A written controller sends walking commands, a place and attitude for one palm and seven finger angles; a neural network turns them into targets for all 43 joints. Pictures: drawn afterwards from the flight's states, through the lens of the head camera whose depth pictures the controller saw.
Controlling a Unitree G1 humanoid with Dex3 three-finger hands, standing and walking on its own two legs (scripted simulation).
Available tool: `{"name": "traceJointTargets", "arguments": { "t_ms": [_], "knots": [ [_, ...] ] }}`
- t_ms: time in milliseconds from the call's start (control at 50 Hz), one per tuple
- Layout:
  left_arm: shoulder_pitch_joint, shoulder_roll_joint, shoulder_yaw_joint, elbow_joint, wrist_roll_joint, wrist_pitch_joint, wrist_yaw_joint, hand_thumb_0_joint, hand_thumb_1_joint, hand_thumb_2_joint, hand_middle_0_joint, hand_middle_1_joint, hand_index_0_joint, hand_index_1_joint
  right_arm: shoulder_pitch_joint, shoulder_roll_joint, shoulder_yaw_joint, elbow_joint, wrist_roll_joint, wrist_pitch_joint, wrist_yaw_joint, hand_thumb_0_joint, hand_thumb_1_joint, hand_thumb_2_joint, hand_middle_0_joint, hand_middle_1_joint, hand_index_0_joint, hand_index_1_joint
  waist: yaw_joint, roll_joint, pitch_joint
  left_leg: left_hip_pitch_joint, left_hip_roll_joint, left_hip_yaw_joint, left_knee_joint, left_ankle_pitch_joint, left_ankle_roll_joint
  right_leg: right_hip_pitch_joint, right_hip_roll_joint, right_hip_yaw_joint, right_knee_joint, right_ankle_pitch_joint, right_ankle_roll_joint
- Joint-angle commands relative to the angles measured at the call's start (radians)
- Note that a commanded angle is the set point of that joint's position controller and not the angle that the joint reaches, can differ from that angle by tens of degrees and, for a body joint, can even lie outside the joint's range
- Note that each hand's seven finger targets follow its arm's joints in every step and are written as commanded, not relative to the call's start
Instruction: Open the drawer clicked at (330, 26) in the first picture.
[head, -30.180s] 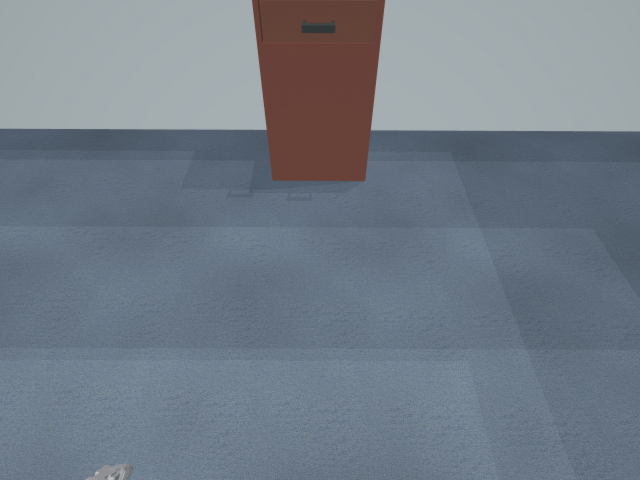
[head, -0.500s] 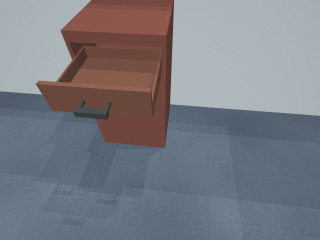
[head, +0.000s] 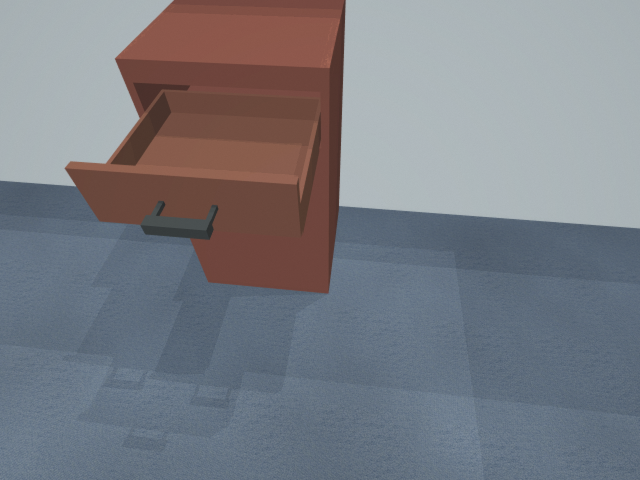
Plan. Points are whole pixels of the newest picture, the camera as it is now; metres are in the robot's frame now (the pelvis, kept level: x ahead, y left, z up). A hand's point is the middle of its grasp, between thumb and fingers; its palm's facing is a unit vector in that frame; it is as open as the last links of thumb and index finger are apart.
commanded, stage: look to check the result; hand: left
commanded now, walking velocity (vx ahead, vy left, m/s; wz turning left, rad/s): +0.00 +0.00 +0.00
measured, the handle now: (182, 217) +0.54 +0.29 -0.04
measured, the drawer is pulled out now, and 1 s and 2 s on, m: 0.30 0.30 0.30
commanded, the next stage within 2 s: stand and wait in 0.04 s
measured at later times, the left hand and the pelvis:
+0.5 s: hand out of the picture +0.03 +0.19 -0.17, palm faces +0.04 -0.97 -0.23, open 7.4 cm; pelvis +0.01 +0.00 +0.00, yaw +0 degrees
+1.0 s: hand out of the picture +0.05 +0.20 -0.17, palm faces +0.03 -0.97 -0.25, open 7.4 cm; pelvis +0.02 +0.00 +0.00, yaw +0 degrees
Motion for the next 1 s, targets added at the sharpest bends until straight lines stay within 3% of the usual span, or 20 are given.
{"name": "traceJointTargets", "arguments": {
  "t_ms": [0, 140, 180, 460, 520, 760, 840, 880, 980],
  "knots": [
    [0.054, 0.125, 0.024, -0.029, 0.005, -0.012, 0.011, 0.000, 0.900, 0.900, -0.200, -0.300, -0.200, -0.300, 0.109, -0.085, -0.017, -0.005, -0.001, -0.004, -0.007, 0.000, -0.900, -0.900, 0.200, 0.300, 0.200, 0.300, -0.005, -0.009, 0.017, -0.077, 0.049, -0.041, -0.074, 0.034, 0.057, 0.030, -0.127, 0.140, -0.113, -0.106, 0.001],
    [0.042, 0.137, 0.025, -0.032, 0.003, -0.014, 0.009, 0.000, 0.900, 0.900, -0.200, -0.300, -0.200, -0.300, 0.095, -0.099, -0.016, -0.005, -0.001, -0.008, -0.008, 0.000, -0.900, -0.900, 0.200, 0.300, 0.200, 0.300, -0.001, 0.003, 0.011, -0.082, 0.055, -0.041, -0.081, 0.061, 0.056, 0.057, -0.131, 0.132, -0.100, -0.047, 0.002],
    [0.038, 0.143, 0.026, -0.031, 0.002, -0.015, 0.008, 0.000, 0.900, 0.900, -0.200, -0.300, -0.200, -0.300, 0.086, -0.104, -0.018, -0.006, 0.000, -0.009, -0.007, 0.000, -0.900, -0.900, 0.200, 0.300, 0.200, 0.300, 0.001, -0.019, 0.007, -0.081, 0.051, -0.042, -0.079, 0.058, 0.055, 0.065, -0.135, 0.132, -0.104, -0.049, 0.002],
    [0.013, 0.165, 0.028, -0.035, 0.002, -0.017, 0.007, 0.000, 0.900, 0.900, -0.200, -0.300, -0.200, -0.300, 0.063, -0.125, -0.020, -0.008, -0.001, -0.009, -0.005, 0.000, -0.900, -0.900, 0.200, 0.300, 0.200, 0.300, -0.001, -0.003, 0.002, -0.070, 0.055, -0.044, -0.087, 0.067, 0.053, 0.073, -0.136, 0.136, -0.107, -0.038, 0.002],
    [0.012, 0.159, 0.026, -0.033, 0.003, -0.015, 0.007, 0.000, 0.900, 0.900, -0.200, -0.300, -0.200, -0.300, 0.058, -0.123, -0.018, -0.006, -0.002, -0.006, -0.006, 0.000, -0.900, -0.900, 0.200, 0.300, 0.200, 0.300, -0.002, -0.007, 0.027, -0.071, 0.058, -0.044, -0.091, 0.062, 0.054, 0.053, -0.134, 0.134, -0.114, -0.050, 0.004],
    [-0.001, 0.185, 0.027, -0.033, 0.001, -0.021, 0.006, 0.000, 0.900, 0.900, -0.200, -0.300, -0.200, -0.300, 0.034, -0.150, -0.022, -0.008, 0.001, -0.011, -0.005, 0.000, -0.900, -0.900, 0.200, 0.300, 0.200, 0.300, -0.002, -0.025, -0.023, -0.047, 0.061, -0.045, -0.094, 0.098, 0.051, 0.098, -0.139, 0.131, -0.097, 0.042, 0.005],
    [-0.004, 0.182, 0.026, -0.035, 0.002, -0.020, 0.006, 0.000, 0.900, 0.900, -0.200, -0.300, -0.200, -0.300, 0.022, -0.150, -0.023, -0.007, 0.000, -0.010, -0.006, 0.000, -0.900, -0.900, 0.200, 0.300, 0.200, 0.300, -0.001, 0.006, -0.008, -0.048, 0.062, -0.045, -0.097, 0.104, 0.050, 0.091, -0.138, 0.129, -0.096, 0.052, 0.005],
    [-0.007, 0.190, 0.027, -0.036, 0.001, -0.021, 0.005, 0.000, 0.900, 0.900, -0.200, -0.300, -0.200, -0.300, 0.020, -0.155, -0.023, -0.009, 0.000, -0.011, -0.005, 0.000, -0.900, -0.900, 0.200, 0.300, 0.200, 0.300, -0.001, -0.017, -0.022, -0.043, 0.062, -0.045, -0.097, 0.101, 0.049, 0.102, -0.141, 0.130, -0.098, 0.057, 0.005],
    [-0.016, 0.195, 0.026, -0.037, 0.001, -0.021, 0.005, 0.000, 0.900, 0.900, -0.200, -0.300, -0.200, -0.300, 0.006, -0.163, -0.023, -0.010, 0.000, -0.010, -0.004, 0.000, -0.900, -0.900, 0.200, 0.300, 0.200, 0.300, 0.000, -0.009, -0.001, -0.047, 0.063, -0.047, -0.107, 0.095, 0.050, 0.089, -0.139, 0.133, -0.103, 0.039, 0.006]
  ]
}}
